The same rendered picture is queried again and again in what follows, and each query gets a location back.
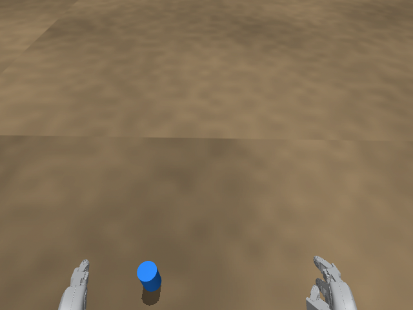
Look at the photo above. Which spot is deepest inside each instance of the right robot hand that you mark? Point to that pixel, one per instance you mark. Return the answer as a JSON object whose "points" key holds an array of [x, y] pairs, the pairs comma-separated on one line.
{"points": [[338, 295]]}

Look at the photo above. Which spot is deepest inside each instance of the can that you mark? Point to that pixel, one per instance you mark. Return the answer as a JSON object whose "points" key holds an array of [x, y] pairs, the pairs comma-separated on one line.
{"points": [[149, 276]]}

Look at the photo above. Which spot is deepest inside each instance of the left robot hand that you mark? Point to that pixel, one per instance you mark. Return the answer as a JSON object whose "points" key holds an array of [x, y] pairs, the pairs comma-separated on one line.
{"points": [[74, 297]]}

